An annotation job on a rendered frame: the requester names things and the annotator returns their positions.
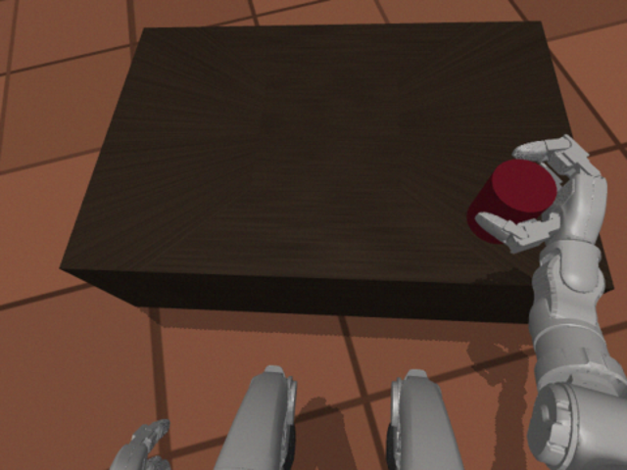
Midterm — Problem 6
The right robot hand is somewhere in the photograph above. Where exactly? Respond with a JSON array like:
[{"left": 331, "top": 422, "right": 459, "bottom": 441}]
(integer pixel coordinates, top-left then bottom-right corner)
[{"left": 475, "top": 134, "right": 607, "bottom": 254}]

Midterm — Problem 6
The right robot arm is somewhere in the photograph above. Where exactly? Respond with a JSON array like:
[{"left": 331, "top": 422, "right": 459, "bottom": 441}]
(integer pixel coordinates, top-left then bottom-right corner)
[{"left": 527, "top": 239, "right": 627, "bottom": 470}]

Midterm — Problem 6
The can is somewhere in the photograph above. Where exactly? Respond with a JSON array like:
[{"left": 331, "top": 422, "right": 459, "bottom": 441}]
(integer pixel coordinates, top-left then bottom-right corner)
[{"left": 466, "top": 160, "right": 556, "bottom": 244}]

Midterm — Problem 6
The left robot hand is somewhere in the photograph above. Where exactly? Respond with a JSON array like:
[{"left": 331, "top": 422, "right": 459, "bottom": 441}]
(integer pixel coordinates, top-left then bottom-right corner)
[{"left": 109, "top": 419, "right": 171, "bottom": 470}]

